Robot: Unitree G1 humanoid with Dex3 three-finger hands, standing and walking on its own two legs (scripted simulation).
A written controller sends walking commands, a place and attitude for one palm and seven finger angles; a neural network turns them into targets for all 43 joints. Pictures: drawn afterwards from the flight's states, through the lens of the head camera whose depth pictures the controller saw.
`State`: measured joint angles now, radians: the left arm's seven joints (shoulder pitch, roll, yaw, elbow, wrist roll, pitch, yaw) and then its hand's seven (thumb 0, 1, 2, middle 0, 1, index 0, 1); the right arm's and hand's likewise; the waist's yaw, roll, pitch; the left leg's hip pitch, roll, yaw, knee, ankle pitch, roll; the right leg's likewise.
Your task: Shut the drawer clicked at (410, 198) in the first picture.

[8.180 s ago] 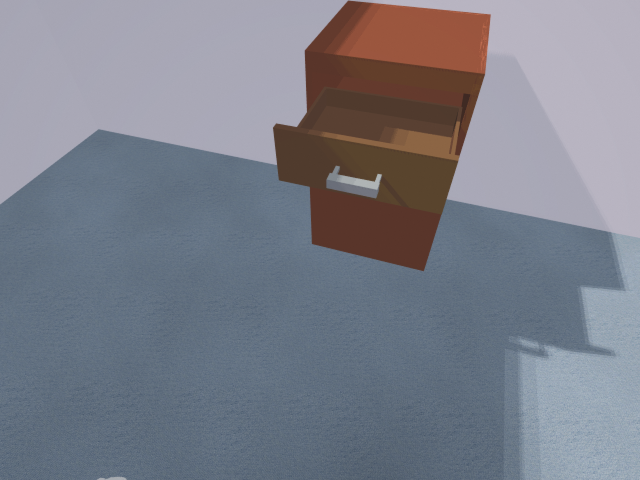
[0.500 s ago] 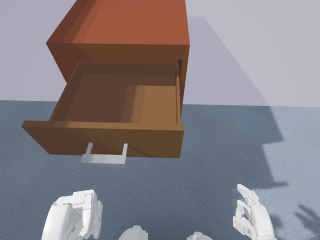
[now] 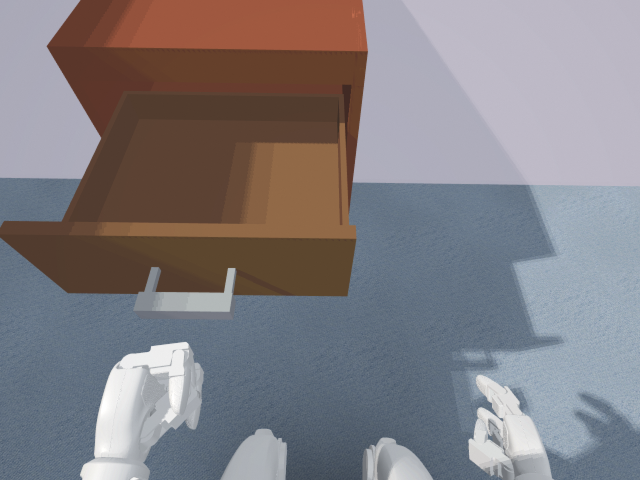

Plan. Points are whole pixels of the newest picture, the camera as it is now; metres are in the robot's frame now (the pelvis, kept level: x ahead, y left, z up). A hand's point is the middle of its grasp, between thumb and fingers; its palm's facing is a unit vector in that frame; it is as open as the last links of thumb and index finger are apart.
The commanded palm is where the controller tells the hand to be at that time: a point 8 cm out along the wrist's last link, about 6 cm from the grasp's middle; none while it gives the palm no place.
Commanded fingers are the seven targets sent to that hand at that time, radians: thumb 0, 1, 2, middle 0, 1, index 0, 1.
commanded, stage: bring the fist close to the handle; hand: left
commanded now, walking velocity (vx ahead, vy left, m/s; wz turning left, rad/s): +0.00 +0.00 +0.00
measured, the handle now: (189, 290) +0.35 +0.19 +0.00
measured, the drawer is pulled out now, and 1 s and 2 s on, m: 0.30 0.30 0.20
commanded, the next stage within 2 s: push the drawer shut in 0.86 s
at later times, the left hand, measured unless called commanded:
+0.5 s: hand (207, 371) +0.25 +0.15 +0.00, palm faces -0.02 -1.00 -0.02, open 3.3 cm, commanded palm +0.23 +0.20 +0.00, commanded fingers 0.00 0.90 0.90 -1.40 -1.60 -1.40 -1.60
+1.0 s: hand (204, 367) +0.25 +0.15 +0.00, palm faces +0.00 -1.00 -0.01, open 3.3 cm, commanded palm +0.23 +0.20 +0.00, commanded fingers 0.00 0.90 0.90 -1.40 -1.60 -1.40 -1.60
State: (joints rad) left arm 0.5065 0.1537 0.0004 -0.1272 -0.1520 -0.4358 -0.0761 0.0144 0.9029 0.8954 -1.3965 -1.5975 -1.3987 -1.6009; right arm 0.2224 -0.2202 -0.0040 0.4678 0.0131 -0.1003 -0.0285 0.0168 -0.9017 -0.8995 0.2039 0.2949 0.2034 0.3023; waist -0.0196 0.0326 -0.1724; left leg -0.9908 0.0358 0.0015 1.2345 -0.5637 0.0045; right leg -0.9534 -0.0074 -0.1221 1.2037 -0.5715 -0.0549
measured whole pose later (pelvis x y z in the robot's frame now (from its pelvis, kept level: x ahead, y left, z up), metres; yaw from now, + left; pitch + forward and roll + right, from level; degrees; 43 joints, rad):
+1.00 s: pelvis -0.01 +0.02 -0.03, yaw -1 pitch +23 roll -3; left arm 0.28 0.15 -0.03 0.01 -0.12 -0.47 -0.01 0.01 0.90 0.90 -1.40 -1.60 -1.40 -1.60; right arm 0.17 -0.22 0.01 0.48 -0.01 -0.05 0.00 0.02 -0.90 -0.90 0.20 0.29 0.20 0.30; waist -0.02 0.03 -0.18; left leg -1.18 0.02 0.01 1.36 -0.59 0.04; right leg -1.14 -0.03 -0.11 1.32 -0.59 -0.02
